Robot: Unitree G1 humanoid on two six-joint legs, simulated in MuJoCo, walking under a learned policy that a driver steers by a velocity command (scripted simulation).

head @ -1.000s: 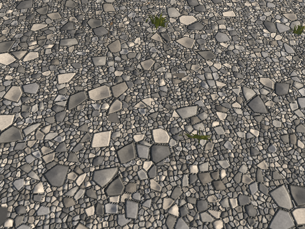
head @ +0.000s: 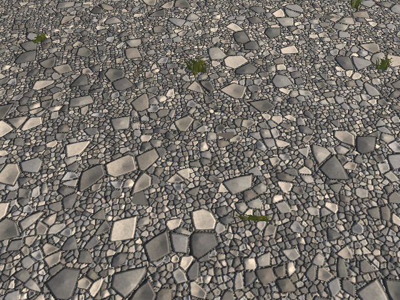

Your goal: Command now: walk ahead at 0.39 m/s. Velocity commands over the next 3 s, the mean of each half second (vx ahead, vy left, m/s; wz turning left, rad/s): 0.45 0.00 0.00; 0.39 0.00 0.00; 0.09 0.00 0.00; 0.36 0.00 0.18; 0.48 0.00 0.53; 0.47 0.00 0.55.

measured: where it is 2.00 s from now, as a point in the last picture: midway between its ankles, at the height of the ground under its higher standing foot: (209, 232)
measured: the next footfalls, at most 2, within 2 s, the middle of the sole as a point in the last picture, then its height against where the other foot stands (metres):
left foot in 0.30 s outside the picture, level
right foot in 0.86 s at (246, 263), level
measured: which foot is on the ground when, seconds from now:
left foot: up 0.00-0.28, down 0.30-0.88, up 0.90-1.00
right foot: down 0.00-0.32, up 0.34-0.84, down 0.86-1.00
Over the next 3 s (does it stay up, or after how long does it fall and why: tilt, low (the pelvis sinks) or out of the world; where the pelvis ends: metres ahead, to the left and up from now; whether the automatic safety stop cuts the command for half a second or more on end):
stays up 1.26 0.20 0.01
